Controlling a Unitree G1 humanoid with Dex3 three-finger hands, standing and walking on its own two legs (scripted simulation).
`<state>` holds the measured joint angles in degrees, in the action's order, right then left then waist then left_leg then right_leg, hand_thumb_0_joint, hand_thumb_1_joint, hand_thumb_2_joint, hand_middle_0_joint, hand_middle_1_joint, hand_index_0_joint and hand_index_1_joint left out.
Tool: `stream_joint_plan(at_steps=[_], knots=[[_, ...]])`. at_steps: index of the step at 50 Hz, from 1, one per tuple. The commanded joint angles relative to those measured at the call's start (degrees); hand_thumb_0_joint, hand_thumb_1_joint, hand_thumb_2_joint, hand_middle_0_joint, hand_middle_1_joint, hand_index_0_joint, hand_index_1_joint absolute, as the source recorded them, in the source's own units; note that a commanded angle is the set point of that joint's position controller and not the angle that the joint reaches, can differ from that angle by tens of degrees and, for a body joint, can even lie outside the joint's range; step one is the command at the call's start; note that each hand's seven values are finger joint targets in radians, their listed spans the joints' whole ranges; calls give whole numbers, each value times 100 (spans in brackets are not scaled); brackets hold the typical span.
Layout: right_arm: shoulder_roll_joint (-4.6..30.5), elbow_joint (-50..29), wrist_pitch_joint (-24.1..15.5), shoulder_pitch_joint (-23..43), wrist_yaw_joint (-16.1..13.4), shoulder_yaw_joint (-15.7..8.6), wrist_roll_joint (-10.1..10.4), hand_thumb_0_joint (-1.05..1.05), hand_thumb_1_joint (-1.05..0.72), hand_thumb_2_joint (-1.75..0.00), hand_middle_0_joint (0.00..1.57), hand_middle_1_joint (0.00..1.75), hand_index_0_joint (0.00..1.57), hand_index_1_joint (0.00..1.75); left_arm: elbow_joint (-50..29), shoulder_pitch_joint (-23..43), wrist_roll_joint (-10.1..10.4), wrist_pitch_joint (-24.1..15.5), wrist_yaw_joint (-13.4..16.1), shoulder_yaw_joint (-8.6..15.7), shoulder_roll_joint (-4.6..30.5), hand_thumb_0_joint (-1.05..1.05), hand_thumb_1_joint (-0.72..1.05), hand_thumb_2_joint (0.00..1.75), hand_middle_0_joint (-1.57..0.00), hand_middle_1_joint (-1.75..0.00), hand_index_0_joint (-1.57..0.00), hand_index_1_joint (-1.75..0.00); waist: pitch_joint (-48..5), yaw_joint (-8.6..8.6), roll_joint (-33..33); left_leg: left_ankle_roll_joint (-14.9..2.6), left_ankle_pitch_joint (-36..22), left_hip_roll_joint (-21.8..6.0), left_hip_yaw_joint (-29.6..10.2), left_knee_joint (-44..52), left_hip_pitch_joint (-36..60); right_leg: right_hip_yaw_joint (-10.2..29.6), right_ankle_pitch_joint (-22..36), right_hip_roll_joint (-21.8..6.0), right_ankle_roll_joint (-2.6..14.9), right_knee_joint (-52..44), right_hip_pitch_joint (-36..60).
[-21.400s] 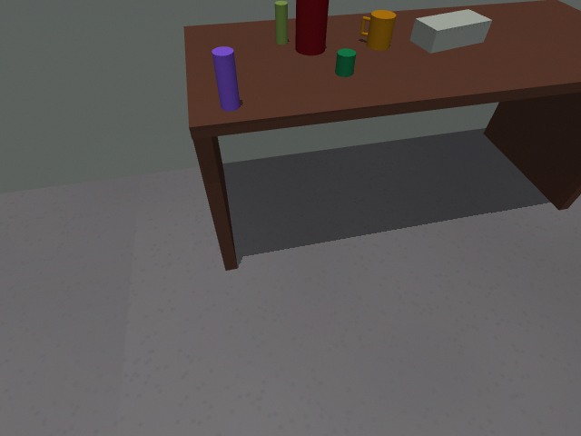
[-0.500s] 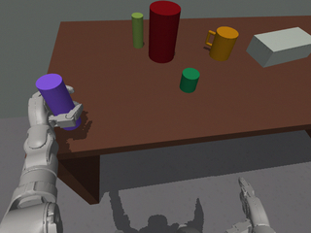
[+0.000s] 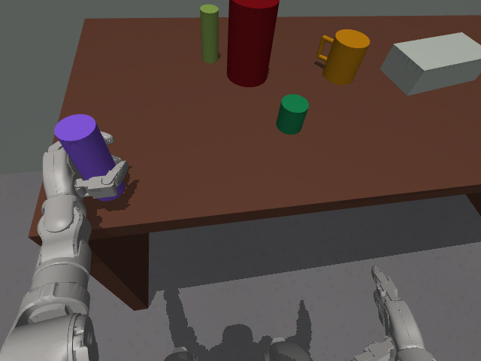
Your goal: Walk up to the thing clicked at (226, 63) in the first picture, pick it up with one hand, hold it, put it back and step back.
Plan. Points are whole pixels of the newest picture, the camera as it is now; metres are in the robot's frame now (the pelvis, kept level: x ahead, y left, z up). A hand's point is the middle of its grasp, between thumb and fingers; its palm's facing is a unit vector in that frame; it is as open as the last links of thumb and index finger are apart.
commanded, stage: loosen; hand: left
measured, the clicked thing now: (94, 162) +0.44 +0.21 +0.08
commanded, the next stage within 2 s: open in 0.12 s
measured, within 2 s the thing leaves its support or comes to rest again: neither
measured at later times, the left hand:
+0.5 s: hand (104, 167) +0.44 +0.20 +0.06, palm faces +0.19 -0.98 +0.00, open 12.2 cm
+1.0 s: hand (25, 118) +0.45 +0.27 +0.17, palm faces +0.27 -0.96 -0.04, open 17.1 cm
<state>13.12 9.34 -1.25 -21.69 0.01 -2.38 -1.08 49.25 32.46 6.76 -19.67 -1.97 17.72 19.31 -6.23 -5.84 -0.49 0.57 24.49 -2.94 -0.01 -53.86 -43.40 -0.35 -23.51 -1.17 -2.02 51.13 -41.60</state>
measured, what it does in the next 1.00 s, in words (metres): stands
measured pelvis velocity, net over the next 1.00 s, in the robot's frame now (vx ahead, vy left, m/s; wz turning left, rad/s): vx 0.01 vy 0.00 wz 0.00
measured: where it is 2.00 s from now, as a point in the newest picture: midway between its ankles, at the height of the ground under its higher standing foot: outside the picture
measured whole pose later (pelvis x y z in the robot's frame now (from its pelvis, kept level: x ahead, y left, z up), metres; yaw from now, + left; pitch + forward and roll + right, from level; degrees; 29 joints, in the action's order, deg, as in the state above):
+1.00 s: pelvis +0.01 +0.00 +0.01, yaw +0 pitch +11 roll -1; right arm 15.3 10.0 3.0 -22.9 -1.8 -3.7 1.6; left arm 46.1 36.1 8.5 -10.3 -7.7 24.1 29.6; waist -8.0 -4.7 -0.1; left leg 0.8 24.2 -3.0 0.2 -50.1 -36.8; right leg -0.2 -23.4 -1.1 -1.8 47.7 -35.3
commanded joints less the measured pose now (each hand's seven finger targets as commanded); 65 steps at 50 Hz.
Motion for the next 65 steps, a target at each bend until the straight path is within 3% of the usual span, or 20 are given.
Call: stream_joint_plan(at_steps=[1, 5, 11, 15, 16, 24, 25, 28, 33, 40, 42, 43, 51, 53, 55, 56, 58, 60, 62, 65], knots=[[759, -1129, -240, -80, -58, -450, 21, 0, 52, -6, 5, 5, 5, 5, -1070, 2022, 78, -434, -23, 141, 993, 0, 41, 126, -130, -138, -131, -138, -2091, -31, 314, -105, -1668, 154, 12, 608, 1331, -154, 1657, 164, 265, -485, 864], [827, -1127, -181, -77, -30, -529, 7, 0, 51, -5, 5, 5, 5, 5, -1268, 2260, 39, -475, -26, 176, 1153, 0, 21, 94, -119, -112, -122, -110, -2103, 3, 652, -21, -1527, 111, -55, 650, 1462, -200, 1358, 187, 314, -429, 558], [825, -1401, -170, -68, -56, -512, 38, 0, 50, -5, 5, 5, 5, 5, -1063, 2069, 135, -477, -59, 195, 1048, 0, -11, 55, -99, -87, -102, -85, -2062, -22, 201, -122, -1189, 185, 24, 604, 1138, -124, 1316, 167, 243, -468, 828], [839, -1315, -110, -198, -71, -540, 37, 0, 50, -5, 5, 5, 5, 5, -1518, 2280, 97, -523, -34, 296, 1308, 0, -30, 38, -71, -59, -72, -58, -2279, 53, 493, -85, -1394, 179, 14, 589, 1358, -122, 1413, 161, 266, -405, 776], [802, -1393, -98, -244, -69, -510, 33, 0, 50, -5, 5, 5, 5, 5, -1200, 2098, 111, -474, -45, 243, 1127, 0, -31, 34, -67, -54, -68, -53, -2232, -6, 343, -104, -1420, 189, 35, 552, 1309, -108, 1483, 161, 244, -422, 810], [764, -1311, -21, -215, -34, -472, 30, 0, 51, -6, 5, 5, 5, 5, -1402, 1992, 97, -472, -65, 151, 993, 0, -42, 24, -46, -34, -45, -35, -2213, 54, 537, -42, -2061, 122, -33, 504, 1439, -168, 1791, 175, 296, -278, 747], [798, -1255, -12, -238, -35, -523, 26, 0, 51, -6, 5, 5, 5, 5, -1723, 2232, 106, -514, -40, 277, 1192, 0, -44, 22, -43, -32, -43, -32, -2245, 99, 642, -38, -1988, 135, -16, 512, 1475, -147, 1735, 169, 295, -284, 738], [814, -1384, 0, -181, -37, -538, 33, 0, 51, -6, 5, 5, 5, 5, -1334, 1904, 126, -451, -61, 131, 914, 0, -51, 18, -36, -26, -36, -27, -2103, 28, 412, -55, -1885, 131, -9, 531, 1372, -156, 1711, 176, 276, -317, 809], [1042, -1403, 89, -303, -63, -746, 27, 0, 54, -5, 5, 5, 5, 5, -1559, 2125, 76, -468, -47, 405, 1419, 0, -45, 15, -16, -16, -17, -15, -2307, 11, 434, -75, -2050, 144, 4, 484, 1457, -120, 1900, 149, 256, -319, 871], [1037, -1741, 185, -90, -153, -681, 119, 0, 54, -5, 5, 5, 5, 5, -2225, 2639, 110, -221, -84, 842, 2247, 0, -50, 10, -6, -8, -7, -8, -2688, 181, 573, -94, -2014, 223, 61, 640, 1714, -29, 2060, 116, 220, -509, 1515], [914, -1381, 237, -206, -189, -590, 151, 0, 54, -5, 5, 5, 5, 5, -2016, 2550, 90, -11, -167, 784, 2251, 0, -51, 9, -5, -7, -6, -6, -2335, 180, 689, -76, -1756, 232, 78, 802, 1652, -14, 1791, 119, 239, -630, 1438], [954, -1107, 261, -245, -225, -659, 171, 0, 54, -5, 5, 5, 5, 5, -2225, 2794, 89, 78, -216, 884, 2557, 0, -50, 8, -4, -6, -6, -5, -2241, 213, 813, -89, -1660, 252, 99, 840, 1670, 27, 1741, 117, 226, -726, 1421], [898, -354, 0, 282, -260, -394, 379, 0, 57, -4, 5, 5, 5, 5, -887, 2149, 361, 1126, -1122, 760, 2478, 0, -55, 3, -6, -5, -8, -3, -1355, 305, 349, -123, -1700, 192, 101, 1218, 1554, -114, 1629, 175, 238, -1034, 1426], [888, -377, -125, 406, -273, -301, 415, 0, 58, -4, 5, 5, 5, 5, -961, 2188, 478, 1289, -1330, 743, 2445, 0, -53, 4, -5, -5, -8, -3, -1493, 320, 275, -117, -1829, 170, 82, 1268, 1687, -156, 1695, 176, 239, -1041, 1535], [1108, -211, -191, 269, -321, -454, 426, 0, 58, -5, 5, 5, 5, 5, -1232, 2203, 553, 1393, -1487, 869, 2642, 0, -59, 5, -6, -5, -6, -6, -1746, 293, 385, -89, -2145, 140, 76, 1275, 1984, -166, 1876, 187, 251, -1024, 1520], [1421, -335, -170, 228, -318, -871, 407, 0, 57, -5, 5, 5, 5, 5, -1281, 1801, -177, 1405, -1145, 1027, 3584, 0, -57, 3, -6, -6, -7, -5, -1696, 501, 526, -6, -2347, 194, 118, 1390, 2095, -244, 2057, 137, 245, -1095, 1695], [1095, -195, -160, 301, -239, -502, 428, 0, 56, -6, 5, 5, 5, 5, -1438, 2087, -117, 1466, -981, 878, 3223, 0, -57, 3, -7, -7, -8, -6, -1524, 402, 392, -2, -2166, 189, 112, 1479, 2086, -257, 1912, 156, 232, -1181, 1743], [1308, 54, -157, 207, -275, -773, 449, 0, 55, -6, 5, 5, 5, 5, -1347, 1798, -199, 1521, -856, 1169, 3617, 0, -58, 3, -7, -8, -8, -7, -1568, 440, 332, 5, -2215, 154, 56, 1552, 2242, -303, 1868, 166, 234, -1194, 1764], [1091, 135, -156, 103, -231, -530, 459, 0, 57, -5, 5, 5, 5, 5, -2004, 2230, -312, 1469, -708, 1391, 4111, 0, -55, 2, -6, -8, -8, -7, -1719, 538, 622, 9, -2241, 169, 48, 1581, 2369, -291, 1828, 135, 241, -1255, 1803], [763, 131, -249, 290, -256, -187, 468, 0, 54, -6, 5, 5, 5, 5, -2042, 2060, -416, 1402, -485, 1482, 4217, 0, -57, 1, -6, -3, -6, -3, -1690, 599, 582, -67, -2021, 257, 137, 1645, 2358, -214, 1820, 56, 198, -1410, 2097]])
